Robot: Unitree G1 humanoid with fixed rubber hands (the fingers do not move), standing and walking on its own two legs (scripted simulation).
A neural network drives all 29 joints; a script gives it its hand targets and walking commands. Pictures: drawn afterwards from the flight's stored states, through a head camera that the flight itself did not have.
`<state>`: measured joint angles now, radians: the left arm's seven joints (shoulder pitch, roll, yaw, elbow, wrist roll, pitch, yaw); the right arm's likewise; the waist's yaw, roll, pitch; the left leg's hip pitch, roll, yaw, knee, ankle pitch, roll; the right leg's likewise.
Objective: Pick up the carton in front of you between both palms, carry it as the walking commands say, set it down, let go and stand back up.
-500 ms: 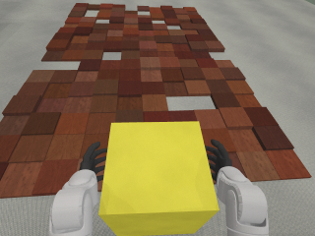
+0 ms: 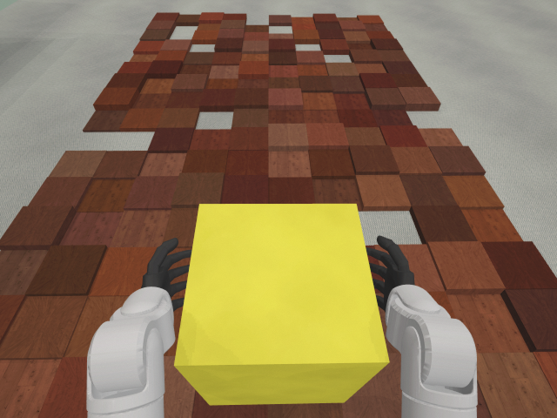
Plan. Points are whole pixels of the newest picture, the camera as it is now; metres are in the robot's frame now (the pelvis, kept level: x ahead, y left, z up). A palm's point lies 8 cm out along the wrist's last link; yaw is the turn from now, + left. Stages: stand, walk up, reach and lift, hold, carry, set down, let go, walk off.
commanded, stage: carry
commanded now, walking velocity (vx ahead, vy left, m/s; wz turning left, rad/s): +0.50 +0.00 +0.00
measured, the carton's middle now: (277, 311) +0.28 +0.00 +0.02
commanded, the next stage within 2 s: none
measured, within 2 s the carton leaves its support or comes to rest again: neither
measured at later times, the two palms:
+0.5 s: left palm (195, 115) +0.64 +0.15 +0.12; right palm (348, 110) +0.65 -0.15 +0.13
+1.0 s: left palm (224, 19) +1.07 +0.13 +0.16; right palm (334, 25) +1.03 -0.16 +0.15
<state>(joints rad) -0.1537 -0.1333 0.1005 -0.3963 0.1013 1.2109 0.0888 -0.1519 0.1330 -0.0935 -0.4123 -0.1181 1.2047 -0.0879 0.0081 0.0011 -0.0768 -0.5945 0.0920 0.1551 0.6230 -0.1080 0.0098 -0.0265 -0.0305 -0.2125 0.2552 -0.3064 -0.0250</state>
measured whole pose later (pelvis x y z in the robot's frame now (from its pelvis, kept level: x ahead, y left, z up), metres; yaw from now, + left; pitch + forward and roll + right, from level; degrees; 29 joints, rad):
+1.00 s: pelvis +0.65 +0.02 +0.03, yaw -1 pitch +7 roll +0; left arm -0.94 0.01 0.36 0.09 0.09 1.37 0.13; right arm -0.89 0.03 -0.30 0.08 -0.08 1.31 -0.15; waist -0.10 -0.01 0.09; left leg -0.36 -0.01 0.10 0.50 -0.48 0.05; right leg -0.59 0.01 0.00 1.16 -0.46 -0.03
